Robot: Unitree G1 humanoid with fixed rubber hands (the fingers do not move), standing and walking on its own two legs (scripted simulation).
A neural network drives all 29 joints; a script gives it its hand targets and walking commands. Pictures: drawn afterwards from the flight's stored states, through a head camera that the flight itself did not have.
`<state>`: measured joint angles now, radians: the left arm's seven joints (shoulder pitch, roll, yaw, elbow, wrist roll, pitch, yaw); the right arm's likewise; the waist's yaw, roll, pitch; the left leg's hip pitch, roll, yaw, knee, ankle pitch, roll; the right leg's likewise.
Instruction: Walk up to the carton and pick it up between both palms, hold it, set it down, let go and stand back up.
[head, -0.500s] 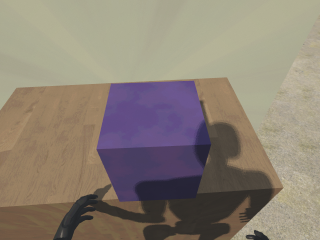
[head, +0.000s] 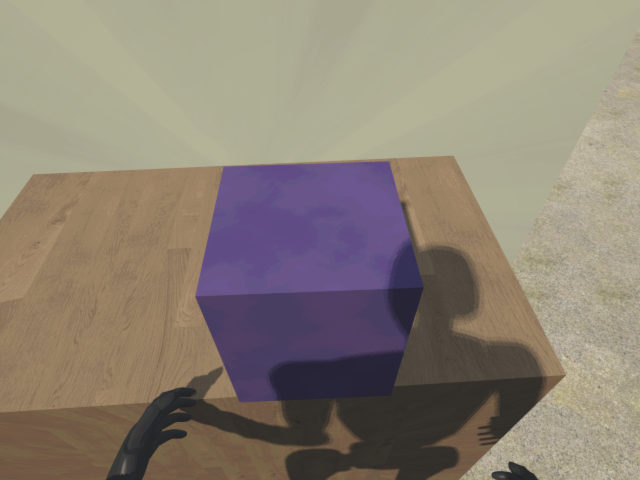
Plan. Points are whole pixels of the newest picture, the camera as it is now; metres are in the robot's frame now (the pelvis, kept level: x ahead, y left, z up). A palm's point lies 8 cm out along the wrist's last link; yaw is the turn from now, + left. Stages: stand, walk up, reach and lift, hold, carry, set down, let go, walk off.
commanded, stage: stand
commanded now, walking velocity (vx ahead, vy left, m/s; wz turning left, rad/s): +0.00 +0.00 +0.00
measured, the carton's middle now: (311, 286) +0.37 +0.05 +0.06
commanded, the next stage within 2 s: none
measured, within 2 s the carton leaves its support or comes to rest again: neither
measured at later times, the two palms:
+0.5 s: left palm (134, 463) +0.17 +0.23 -0.01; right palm out of the picture +0.14 -0.25 -0.10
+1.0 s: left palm (133, 465) +0.17 +0.24 -0.02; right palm out of the picture +0.13 -0.25 -0.09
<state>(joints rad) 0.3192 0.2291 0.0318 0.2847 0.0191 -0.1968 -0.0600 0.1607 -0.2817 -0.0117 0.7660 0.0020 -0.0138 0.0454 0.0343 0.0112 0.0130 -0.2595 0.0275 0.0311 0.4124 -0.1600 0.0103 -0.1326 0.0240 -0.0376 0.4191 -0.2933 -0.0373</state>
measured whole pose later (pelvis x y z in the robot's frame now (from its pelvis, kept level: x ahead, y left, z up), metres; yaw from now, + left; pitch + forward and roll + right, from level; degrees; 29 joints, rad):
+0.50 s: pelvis +0.00 +0.00 +0.00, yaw +0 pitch +0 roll +0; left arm 0.31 0.23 0.03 0.29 0.02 -0.20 -0.06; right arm 0.16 -0.28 -0.01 0.77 0.00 -0.01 0.05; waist 0.03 0.01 0.01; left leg -0.26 0.03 0.03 0.41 -0.16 0.01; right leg -0.13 0.02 -0.04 0.42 -0.29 -0.03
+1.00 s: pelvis -0.01 +0.01 +0.00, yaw +0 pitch -1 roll +0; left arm 0.29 0.23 0.03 0.30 0.02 -0.20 -0.06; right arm 0.15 -0.28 -0.01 0.78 0.00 -0.01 0.05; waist 0.03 -0.02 0.01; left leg -0.26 0.03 0.03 0.41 -0.14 0.00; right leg -0.13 0.02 -0.04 0.42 -0.28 -0.03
